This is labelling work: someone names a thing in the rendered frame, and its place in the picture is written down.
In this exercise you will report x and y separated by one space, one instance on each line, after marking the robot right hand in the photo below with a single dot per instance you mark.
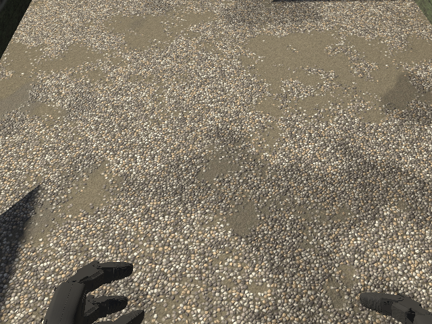
400 307

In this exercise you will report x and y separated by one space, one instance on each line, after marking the robot left hand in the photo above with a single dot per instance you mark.
69 304

